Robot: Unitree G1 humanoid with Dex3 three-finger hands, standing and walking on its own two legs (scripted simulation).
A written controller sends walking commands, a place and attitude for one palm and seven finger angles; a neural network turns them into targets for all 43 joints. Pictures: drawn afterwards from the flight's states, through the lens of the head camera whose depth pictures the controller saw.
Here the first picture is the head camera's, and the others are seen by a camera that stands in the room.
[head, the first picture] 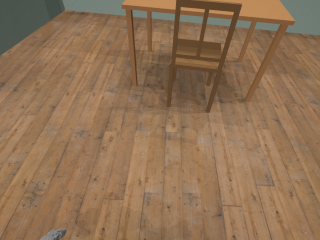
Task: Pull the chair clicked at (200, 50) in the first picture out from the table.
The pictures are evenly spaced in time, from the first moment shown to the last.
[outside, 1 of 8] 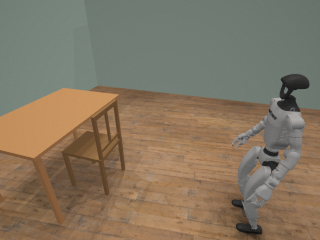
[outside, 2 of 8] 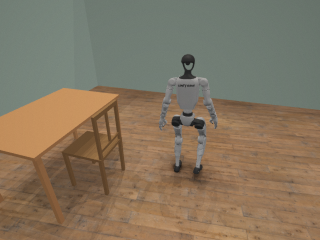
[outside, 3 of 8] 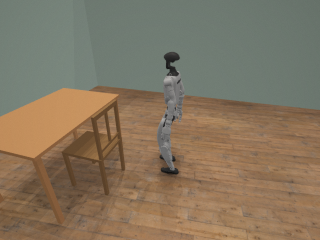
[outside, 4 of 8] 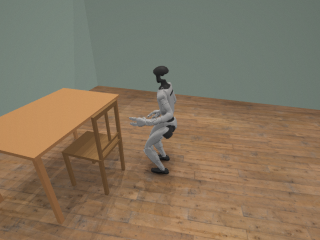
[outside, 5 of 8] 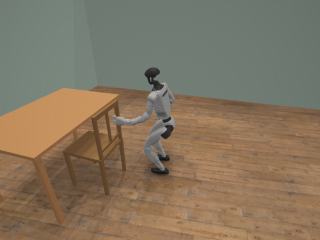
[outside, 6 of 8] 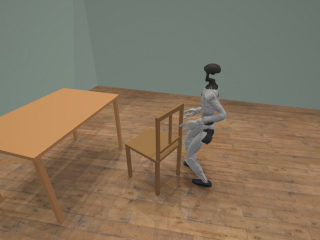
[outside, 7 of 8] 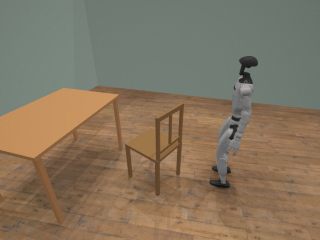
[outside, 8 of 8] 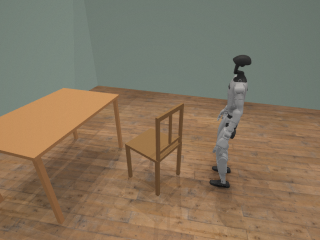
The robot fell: no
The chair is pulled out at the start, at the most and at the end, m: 0.00 0.57 0.57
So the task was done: yes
